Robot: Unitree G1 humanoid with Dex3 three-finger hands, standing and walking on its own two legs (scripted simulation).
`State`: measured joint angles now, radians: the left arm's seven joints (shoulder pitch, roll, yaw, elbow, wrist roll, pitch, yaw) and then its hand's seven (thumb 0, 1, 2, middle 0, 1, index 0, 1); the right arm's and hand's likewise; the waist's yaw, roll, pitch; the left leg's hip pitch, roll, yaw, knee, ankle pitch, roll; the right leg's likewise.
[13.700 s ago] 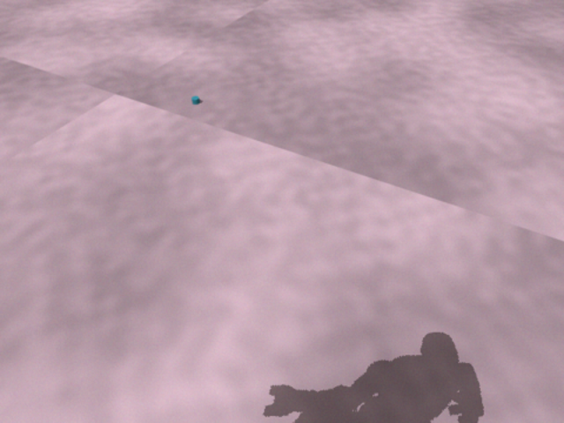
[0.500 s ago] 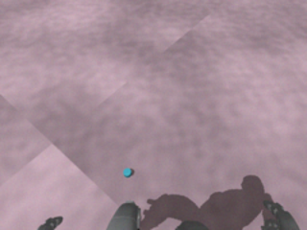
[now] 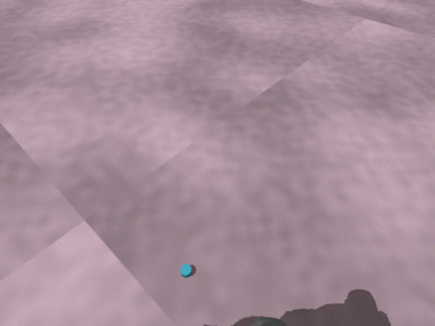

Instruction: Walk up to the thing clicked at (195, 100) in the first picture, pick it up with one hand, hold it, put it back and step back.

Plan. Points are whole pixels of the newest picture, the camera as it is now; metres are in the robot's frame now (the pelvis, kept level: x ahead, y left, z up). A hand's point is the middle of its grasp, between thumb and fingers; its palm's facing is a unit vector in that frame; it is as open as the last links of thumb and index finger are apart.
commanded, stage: walk up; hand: left
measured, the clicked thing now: (186, 270) +0.45 +0.16 -0.75
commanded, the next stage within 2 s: none
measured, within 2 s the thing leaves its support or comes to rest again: neither
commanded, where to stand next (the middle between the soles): +0.09 -0.02 m, yaw -1 degrees
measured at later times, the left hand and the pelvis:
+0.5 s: hand out of the picture +0.07 +0.26 -0.15, palm faces +0.03 -0.92 -0.40, open 7.4 cm; pelvis -0.04 -0.01 -0.02, yaw +2 degrees
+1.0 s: hand out of the picture +0.08 +0.24 -0.13, palm faces -0.02 -0.92 -0.39, open 7.4 cm; pelvis +0.02 -0.03 +0.00, yaw -1 degrees
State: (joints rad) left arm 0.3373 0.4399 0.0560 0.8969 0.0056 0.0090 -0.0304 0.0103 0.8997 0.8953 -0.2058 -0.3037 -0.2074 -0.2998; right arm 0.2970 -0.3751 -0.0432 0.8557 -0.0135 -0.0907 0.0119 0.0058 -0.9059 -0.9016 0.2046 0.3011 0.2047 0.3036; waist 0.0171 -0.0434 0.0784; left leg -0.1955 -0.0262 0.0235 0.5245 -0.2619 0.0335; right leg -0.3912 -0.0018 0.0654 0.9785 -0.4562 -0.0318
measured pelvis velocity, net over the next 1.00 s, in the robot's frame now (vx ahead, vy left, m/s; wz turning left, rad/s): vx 0.02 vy -0.03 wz -0.01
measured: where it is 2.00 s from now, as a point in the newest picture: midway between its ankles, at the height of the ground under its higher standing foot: outside the picture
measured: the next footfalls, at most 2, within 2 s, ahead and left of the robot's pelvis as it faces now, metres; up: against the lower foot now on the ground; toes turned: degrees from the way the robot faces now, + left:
right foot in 0.20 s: +0.12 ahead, -0.15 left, +0.00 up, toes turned -2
left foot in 0.46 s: -0.03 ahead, +0.11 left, +0.00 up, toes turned +2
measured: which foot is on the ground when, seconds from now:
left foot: down 0.00-0.22, up 0.24-0.44, down 0.46-0.80, up 0.82-1.00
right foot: up 0.00-0.18, down 0.20-0.50, up 0.52-0.74, down 0.76-1.00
